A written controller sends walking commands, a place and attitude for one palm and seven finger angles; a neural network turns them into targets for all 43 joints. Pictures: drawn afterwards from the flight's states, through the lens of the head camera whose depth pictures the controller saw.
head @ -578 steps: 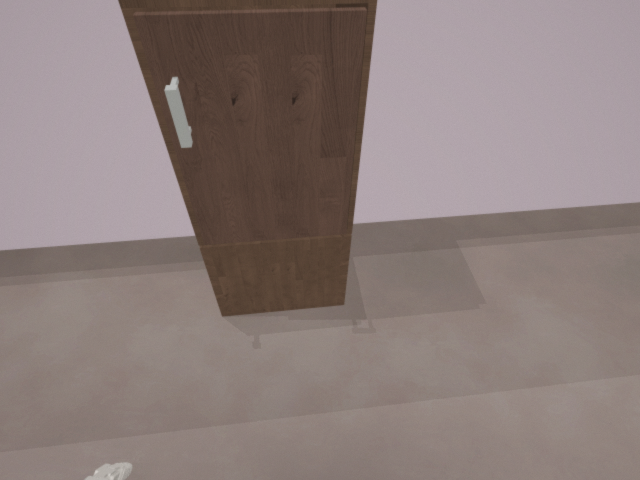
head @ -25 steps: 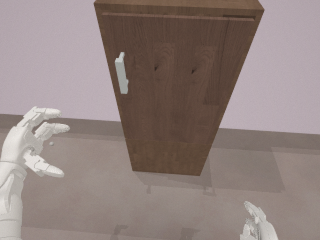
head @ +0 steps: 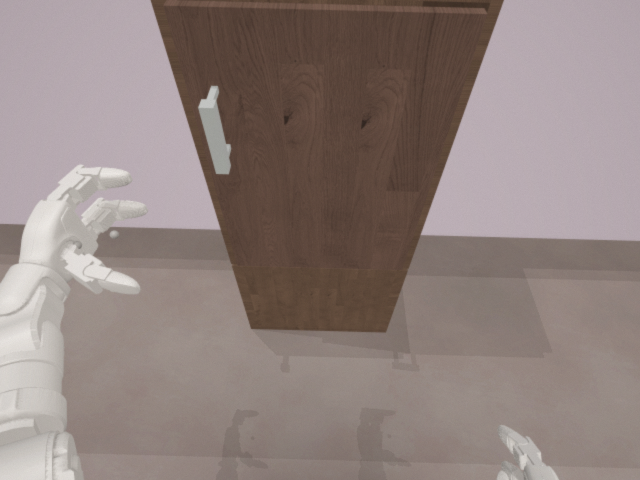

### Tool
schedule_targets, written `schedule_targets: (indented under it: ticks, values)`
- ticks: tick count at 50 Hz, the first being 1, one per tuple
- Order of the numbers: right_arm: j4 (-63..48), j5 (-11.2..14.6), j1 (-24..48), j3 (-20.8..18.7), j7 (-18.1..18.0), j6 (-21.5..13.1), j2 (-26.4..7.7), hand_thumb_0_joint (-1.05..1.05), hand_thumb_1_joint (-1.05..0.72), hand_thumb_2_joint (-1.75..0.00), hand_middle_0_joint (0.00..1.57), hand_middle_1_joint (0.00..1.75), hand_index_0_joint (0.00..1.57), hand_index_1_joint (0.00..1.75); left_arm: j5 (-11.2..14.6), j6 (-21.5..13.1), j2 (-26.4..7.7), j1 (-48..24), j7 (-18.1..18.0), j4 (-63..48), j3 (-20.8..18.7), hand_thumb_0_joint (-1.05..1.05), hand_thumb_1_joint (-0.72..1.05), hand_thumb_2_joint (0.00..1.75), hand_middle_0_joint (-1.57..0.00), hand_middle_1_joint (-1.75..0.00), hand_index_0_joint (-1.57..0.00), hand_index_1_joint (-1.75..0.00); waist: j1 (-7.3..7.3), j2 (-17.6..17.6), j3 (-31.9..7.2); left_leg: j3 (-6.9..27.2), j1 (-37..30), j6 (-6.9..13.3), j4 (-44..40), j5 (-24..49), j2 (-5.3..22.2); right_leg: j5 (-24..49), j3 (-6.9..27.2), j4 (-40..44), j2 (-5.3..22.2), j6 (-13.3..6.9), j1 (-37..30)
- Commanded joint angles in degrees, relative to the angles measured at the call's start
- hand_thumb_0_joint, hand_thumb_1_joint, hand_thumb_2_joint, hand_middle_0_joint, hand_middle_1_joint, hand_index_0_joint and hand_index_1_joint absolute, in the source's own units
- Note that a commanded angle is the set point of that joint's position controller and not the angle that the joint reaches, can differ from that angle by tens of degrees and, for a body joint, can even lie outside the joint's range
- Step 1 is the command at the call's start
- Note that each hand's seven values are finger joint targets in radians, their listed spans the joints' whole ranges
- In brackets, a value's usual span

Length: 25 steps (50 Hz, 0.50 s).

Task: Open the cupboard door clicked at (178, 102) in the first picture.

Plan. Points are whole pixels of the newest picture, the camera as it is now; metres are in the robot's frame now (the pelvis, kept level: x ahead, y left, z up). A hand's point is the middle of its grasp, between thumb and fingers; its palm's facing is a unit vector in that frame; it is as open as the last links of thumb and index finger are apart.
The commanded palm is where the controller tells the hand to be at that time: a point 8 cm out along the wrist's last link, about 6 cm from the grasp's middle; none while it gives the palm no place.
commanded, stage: move the hooked fingers beside the handle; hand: left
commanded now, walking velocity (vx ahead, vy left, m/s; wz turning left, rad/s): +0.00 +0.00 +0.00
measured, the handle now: (218, 131) +0.59 +0.18 +0.09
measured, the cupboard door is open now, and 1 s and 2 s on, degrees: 0 0 0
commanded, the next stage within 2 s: none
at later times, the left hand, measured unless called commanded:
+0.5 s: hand (141, 199) +0.44 +0.25 +0.10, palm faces -0.02 -1.00 +0.01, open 14.0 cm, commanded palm +0.42 +0.30 +0.10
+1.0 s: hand (169, 154) +0.52 +0.23 +0.11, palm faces -0.02 -1.00 +0.00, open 14.0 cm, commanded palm +0.50 +0.29 +0.10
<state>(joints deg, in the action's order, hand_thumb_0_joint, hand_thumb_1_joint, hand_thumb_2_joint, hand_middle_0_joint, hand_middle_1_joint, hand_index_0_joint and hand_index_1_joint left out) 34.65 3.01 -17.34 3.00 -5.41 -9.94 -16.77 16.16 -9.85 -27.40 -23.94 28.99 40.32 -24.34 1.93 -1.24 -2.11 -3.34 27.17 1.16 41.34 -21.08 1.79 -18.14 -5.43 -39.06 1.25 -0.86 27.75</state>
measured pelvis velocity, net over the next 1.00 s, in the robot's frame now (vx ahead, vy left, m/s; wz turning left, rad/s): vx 0.00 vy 0.01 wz -0.03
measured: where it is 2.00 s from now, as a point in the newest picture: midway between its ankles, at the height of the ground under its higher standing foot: outside the picture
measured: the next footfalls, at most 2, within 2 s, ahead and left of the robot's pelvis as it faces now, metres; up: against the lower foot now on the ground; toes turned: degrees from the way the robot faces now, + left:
none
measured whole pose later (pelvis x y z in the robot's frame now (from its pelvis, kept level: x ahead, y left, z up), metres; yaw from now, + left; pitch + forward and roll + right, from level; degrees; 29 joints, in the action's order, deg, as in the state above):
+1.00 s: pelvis +0.00 +0.01 -0.01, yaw -2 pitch +17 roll -2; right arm 37.0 0.8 -24.3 2.7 -2.7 0.6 -16.8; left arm 5.3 -17.5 -38.1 -56.3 22.3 72.3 -26.5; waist 10.2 -0.5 -2.8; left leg -3.7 40.9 2.1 47.7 -23.5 2.8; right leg -18.7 -4.8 -42.9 0.4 -0.1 40.8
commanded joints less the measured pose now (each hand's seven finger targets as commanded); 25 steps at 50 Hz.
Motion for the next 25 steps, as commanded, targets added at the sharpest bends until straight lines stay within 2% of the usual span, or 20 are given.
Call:
schedule_targets:
  ticks: [1, 2, 3, 4, 6, 8, 9, 10, 11, 12, 13, 14, 15, 17, 18, 20, 21, 22, 24, 25]
  values:
    - [-7.5, -0.3, -1.3, -3.6, 0.1, -1.3, -8.7, 0.0, -0.9, -0.9, 0.2, 0.3, 0.2, 0.3, 0.6, -3.6, -18.5, -16.8, -1.8, -8.0, -6.1, 0.0, -0.5, 0.3, -0.3, -1.2, -0.3, -1.2, -1.24, -0.6, -17.2, 3.4, -3.7, 0.1, -5.5, 15.9, -1.5, 16.0, 3.8, 3.2, -1.5, -0.5, -9.5]
    - [-7.8, -0.4, -1.5, -3.5, 0.2, -1.0, -9.0, 0.0, -0.9, -0.9, 0.2, 0.3, 0.2, 0.3, 0.7, -3.9, -20.0, -17.2, -1.8, -7.3, -7.2, 0.0, -0.5, 0.3, -0.3, -1.2, -0.3, -1.2, -1.37, 0.6, -16.6, 3.4, -2.8, 0.3, -5.1, 16.1, -1.5, 16.7, 4.2, 2.9, -1.6, -0.6, -10.3]
    - [-7.7, -0.4, -2.0, -3.7, 0.3, -0.6, -9.0, 0.0, -0.9, -0.9, 0.2, 0.3, 0.2, 0.3, 0.4, -4.5, -21.2, -18.7, -2.0, -7.9, -8.1, 0.0, -0.5, 0.3, -0.3, -1.2, -0.3, -1.2, -1.19, 0.8, -18.5, 3.0, -2.7, 0.4, -5.1, 16.2, -1.5, 17.5, 4.5, 2.8, -1.5, -0.3, -11.2]
    - [-7.8, -0.3, -2.1, -3.7, 0.4, -0.3, -8.8, 0.0, -0.9, -0.9, 0.2, 0.3, 0.2, 0.3, 0.3, -4.9, -20.7, -18.2, -2.1, -6.7, -7.9, 0.0, -0.5, 0.3, -0.3, -1.2, -0.3, -1.2, -1.03, 0.6, -17.9, 2.9, -2.3, 0.4, -5.1, 15.6, -1.5, 17.0, 4.6, 2.9, -1.6, -0.2, -10.8]
    - [-7.3, -0.4, -2.7, -3.9, 0.3, 0.2, -8.7, 0.0, -0.9, -0.9, 0.2, 0.3, 0.2, 0.3, 0.0, -6.4, -20.3, -21.7, -1.9, -7.0, -7.1, 0.0, -0.5, 0.3, -0.3, -1.2, -0.3, -1.2, -0.23, -1.2, -18.4, 2.6, -2.7, 0.4, -4.7, 15.1, -1.5, 16.8, 5.0, 2.9, -1.6, -0.2, -10.2]
    - [-7.0, -0.5, -3.3, -3.9, 0.3, 0.6, -8.9, 0.0, -0.9, -0.9, 0.2, 0.3, 0.2, 0.3, -0.3, -7.7, -21.8, -25.8, -1.3, -8.1, -7.1, 0.0, -0.5, 0.3, -0.3, -1.2, -0.3, -1.2, 0.27, -3.8, -20.0, 2.6, -3.9, 0.5, -4.3, 16.4, -1.4, 17.9, 5.1, 2.4, -1.9, -0.4, -10.2]
    - [-6.8, -0.4, -3.6, -4.0, 0.2, 0.7, -8.7, 0.0, -0.9, -0.9, 0.2, 0.3, 0.2, 0.3, -0.4, -8.0, -20.3, -25.6, -0.9, -7.5, -5.8, 0.0, -0.5, 0.3, -0.3, -1.2, -0.3, -1.2, 0.54, -4.0, -20.4, 2.7, -5.0, 0.6, -4.2, 16.9, -1.4, 17.9, 4.8, 2.4, -2.1, -0.5, -9.3]
    - [-6.5, -0.4, -3.8, -4.0, 0.2, 0.8, -8.7, 0.0, -0.9, -0.9, 0.2, 0.3, 0.2, 0.3, -0.6, -8.3, -19.7, -26.7, -0.7, -7.8, -4.9, 0.0, -0.5, 0.3, -0.3, -1.2, -0.3, -1.2, 0.74, -6.2, -20.7, 2.9, -5.9, 0.5, -4.0, 17.7, -1.4, 18.0, 4.6, 2.4, -2.1, -0.6, -8.3]
    - [-6.1, -0.4, -4.1, -4.1, 0.1, 1.0, -8.6, 0.0, -0.9, -0.9, 0.2, 0.3, 0.2, 0.3, -0.8, -8.4, -18.1, -28.2, -0.6, -7.4, -3.1, 0.0, -0.5, 0.3, -0.3, -1.2, -0.3, -1.2, 1.46, -6.6, -20.5, 3.2, -6.9, 0.4, -4.0, 18.2, -1.3, 17.7, 4.2, 2.5, -2.2, -0.7, -6.8]
    - [-6.0, -0.4, -4.5, -4.0, 0.0, 1.1, -8.7, 0.0, -0.9, -0.9, 0.2, 0.3, 0.2, 0.3, -0.5, -8.2, -16.9, -30.0, -0.3, -6.6, -1.8, 0.0, -0.5, 0.3, -0.3, -1.2, -0.3, -1.2, 2.11, -5.1, -19.8, 3.6, -7.2, 0.5, -3.8, 18.8, -1.1, 17.8, 3.8, 2.3, -2.5, -0.8, -5.9]
    - [-5.3, -0.3, -4.8, -4.2, 0.0, 1.2, -8.8, 0.0, -0.9, -0.9, 0.2, 0.3, 0.2, 0.3, -0.5, -8.0, -16.5, -31.5, -0.2, -6.2, -1.1, 0.0, -0.5, 0.3, -0.3, -1.2, -0.3, -1.2, 2.47, -6.1, -20.3, 3.7, -8.0, 0.4, -3.7, 18.8, -1.0, 17.4, 3.7, 2.6, -2.5, -0.6, -4.9]
    - [-5.1, -0.3, -5.1, -4.2, 0.0, 1.4, -8.9, 0.0, -0.9, -0.9, 0.2, 0.3, 0.2, 0.3, -0.4, -7.5, -15.5, -30.7, -0.4, -4.5, -0.6, 0.0, -0.5, 0.3, -0.3, -1.2, -0.3, -1.2, 2.37, -4.3, -19.8, 4.3, -7.9, 0.3, -4.1, 18.3, -0.9, 16.3, 3.2, 2.7, -2.5, -0.7, -4.2]
    - [-4.8, -0.4, -5.2, -4.2, 0.0, 1.5, -9.2, 0.0, -0.9, -0.9, 0.2, 0.3, 0.2, 0.3, -0.5, -7.0, -15.5, -31.4, -0.6, -2.8, -0.6, 0.0, -0.5, 0.3, -0.3, -1.2, -0.3, -1.2, 2.59, -4.4, -19.1, 4.3, -7.5, 0.2, -4.1, 17.4, -0.9, 15.5, 3.1, 2.8, -2.4, -0.7, -3.3]
    - [-4.3, -0.5, -6.1, -4.1, 0.0, 2.2, -9.7, 0.0, -0.9, -0.9, 0.2, 0.3, 0.2, 0.3, -0.8, -6.3, -18.3, -31.6, -1.3, 1.4, -2.9, 0.0, -0.5, 0.3, -0.3, -1.2, -0.3, -1.2, 2.15, -1.9, -18.2, 4.5, -5.2, 0.2, -4.0, 17.0, -1.0, 15.4, 3.0, 2.5, -2.4, -0.8, -3.9]
    - [-4.2, -0.5, -6.2, -3.9, 0.2, 2.4, -9.5, 0.0, -0.9, -0.9, 0.2, 0.3, 0.2, 0.3, -1.4, -6.0, -17.5, -33.0, -1.7, 2.7, -1.7, 0.0, -0.5, 0.3, -0.3, -1.2, -0.3, -1.2, 2.5, -2.1, -18.2, 4.4, -4.5, 0.3, -4.1, 16.4, -1.1, 15.1, 3.0, 2.4, -2.2, -0.6, -3.6]
    - [-4.2, -0.7, -6.5, -4.0, 0.5, 2.9, -9.6, 0.0, -0.9, -0.9, 0.2, 0.3, 0.2, 0.3, -2.5, -6.1, -18.8, -33.6, -3.0, 5.6, -2.9, 0.0, -0.5, 0.3, -0.3, -1.2, -0.3, -1.2, 2.21, -1.2, -17.5, 4.3, -2.9, 0.3, -3.9, 15.1, -1.1, 14.0, 3.2, 2.3, -2.0, -0.5, -3.2]
    - [-4.2, -0.8, -6.9, -3.9, 0.6, 3.3, -9.6, 0.0, -0.9, -0.9, 0.2, 0.3, 0.2, 0.3, -3.3, -6.8, -19.9, -35.9, -3.7, 5.4, -3.0, 0.0, -0.5, 0.3, -0.3, -1.2, -0.3, -1.2, 2.54, -1.4, -18.1, 4.6, -2.8, 0.2, -3.9, 15.8, -1.0, 14.3, 3.1, 1.8, -2.0, -0.5, -3.1]
    - [-4.4, -1.1, -7.2, -3.9, 0.8, 3.6, -9.6, 0.0, -0.9, -0.9, 0.2, 0.3, 0.2, 0.3, -3.6, -7.5, -20.3, -37.0, -4.1, 5.5, -3.2, 0.0, -0.5, 0.3, -0.3, -1.2, -0.3, -1.2, 2.26, -2.4, -19.1, 4.4, -3.1, 0.3, -3.3, 16.9, -1.1, 15.2, 3.3, 1.1, -2.2, -0.7, -3.2]
    - [-4.2, -1.3, -7.8, -4.0, 1.1, 4.0, -9.3, 0.0, -0.9, -0.9, 0.2, 0.3, 0.2, 0.3, -4.8, -9.3, -20.6, -41.1, -4.9, 3.9, -2.6, 0.0, -0.5, 0.3, -0.3, -1.2, -0.3, -1.2, 2.93, -5.6, -22.1, 4.8, -6.1, -0.1, -2.7, 19.0, -0.8, 15.5, 3.2, 0.6, -2.3, -0.6, -1.7]
    - [-4.1, -1.3, -8.1, -4.0, 1.2, 4.1, -9.3, 0.0, -0.9, -0.9, 0.2, 0.3, 0.2, 0.3, -4.9, -10.1, -20.3, -42.3, -5.2, 4.5, -2.2, 0.0, -0.5, 0.3, -0.3, -1.2, -0.3, -1.2, 3.33, -4.8, -22.2, 5.1, -6.5, -0.2, -2.5, 19.3, -0.6, 15.2, 3.1, 0.5, -2.4, -0.5, -1.1]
